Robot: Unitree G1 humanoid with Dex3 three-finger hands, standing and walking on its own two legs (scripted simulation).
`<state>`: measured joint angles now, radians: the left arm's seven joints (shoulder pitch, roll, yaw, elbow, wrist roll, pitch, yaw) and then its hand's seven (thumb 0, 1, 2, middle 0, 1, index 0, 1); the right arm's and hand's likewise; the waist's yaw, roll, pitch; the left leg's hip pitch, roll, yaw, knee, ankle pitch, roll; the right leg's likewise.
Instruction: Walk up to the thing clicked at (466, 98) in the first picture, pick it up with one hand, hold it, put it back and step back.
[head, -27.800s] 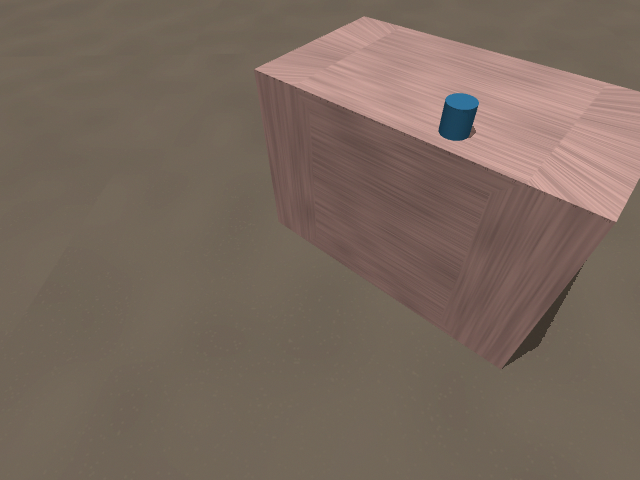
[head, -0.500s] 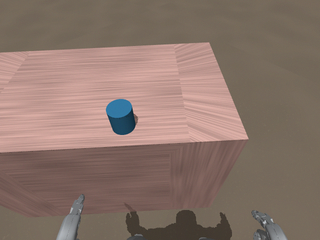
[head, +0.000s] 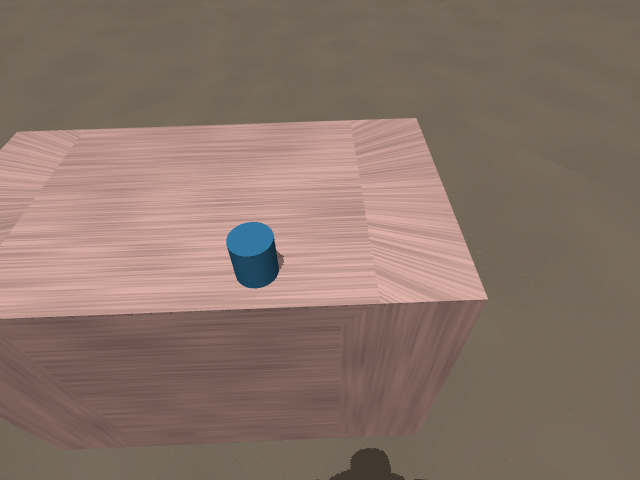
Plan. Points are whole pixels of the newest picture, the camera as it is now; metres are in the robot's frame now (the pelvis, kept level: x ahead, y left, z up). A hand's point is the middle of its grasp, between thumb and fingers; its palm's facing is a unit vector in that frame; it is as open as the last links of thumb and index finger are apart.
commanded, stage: stand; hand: left
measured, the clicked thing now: (253, 255) +0.47 +0.15 -0.02
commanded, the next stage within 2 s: none
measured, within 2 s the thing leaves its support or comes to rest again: neither
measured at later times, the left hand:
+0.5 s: hand out of the picture +0.05 +0.25 -0.14, palm faces -0.03 -0.94 -0.35, open 7.4 cm
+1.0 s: hand out of the picture +0.08 +0.26 -0.14, palm faces -0.02 -0.94 -0.34, open 7.4 cm
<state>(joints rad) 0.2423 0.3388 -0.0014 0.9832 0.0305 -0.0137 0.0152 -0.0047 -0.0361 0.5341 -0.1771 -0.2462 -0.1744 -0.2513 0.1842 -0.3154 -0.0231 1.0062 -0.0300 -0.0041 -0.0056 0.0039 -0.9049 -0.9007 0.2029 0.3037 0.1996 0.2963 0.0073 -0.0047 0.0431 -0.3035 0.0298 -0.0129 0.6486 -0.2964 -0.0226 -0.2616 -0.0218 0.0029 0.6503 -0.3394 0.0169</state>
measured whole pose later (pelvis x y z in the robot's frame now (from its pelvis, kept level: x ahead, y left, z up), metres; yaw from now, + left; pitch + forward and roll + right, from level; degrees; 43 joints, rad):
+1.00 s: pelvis +0.01 +0.01 +0.02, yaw +0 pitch -3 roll +0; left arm 0.10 0.34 0.00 1.17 0.02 -0.01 0.00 0.00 0.90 0.90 -0.20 -0.30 -0.20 -0.30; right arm 0.10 -0.33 0.00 1.16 -0.01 -0.02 -0.01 0.00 -0.90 -0.90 0.20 0.30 0.20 0.30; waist 0.00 0.00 0.06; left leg -0.14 0.02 0.00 0.36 -0.16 -0.02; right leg -0.10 -0.04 0.01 0.35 -0.20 0.03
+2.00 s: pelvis +0.02 +0.01 +0.02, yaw +0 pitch -2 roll +0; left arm 0.13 0.35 0.00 1.14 0.02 -0.01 0.00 0.00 0.90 0.90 -0.20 -0.30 -0.20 -0.30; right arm 0.12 -0.34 0.00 1.15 -0.01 -0.01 0.00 0.00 -0.90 -0.90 0.20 0.30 0.20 0.30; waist 0.00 0.00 0.06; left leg -0.14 0.01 0.00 0.34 -0.16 -0.02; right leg -0.09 -0.04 0.00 0.33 -0.20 0.03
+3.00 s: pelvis -0.11 +0.04 +0.01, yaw -1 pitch -1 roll -1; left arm 0.12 0.39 0.06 0.86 0.02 0.06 0.02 0.01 0.90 0.90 -0.20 -0.30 -0.20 -0.30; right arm 0.13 -0.35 -0.05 0.90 -0.02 0.03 -0.02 0.00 -0.90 -0.90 0.21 0.30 0.20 0.30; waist 0.00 -0.04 0.20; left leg -0.27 -0.01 0.02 0.56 -0.27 0.04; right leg -0.42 0.10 0.14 1.08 -0.48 0.02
